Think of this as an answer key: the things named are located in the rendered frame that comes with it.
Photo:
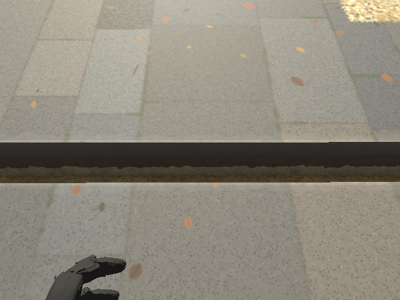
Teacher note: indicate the left robot hand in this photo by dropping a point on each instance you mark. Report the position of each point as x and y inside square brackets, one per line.
[68, 285]

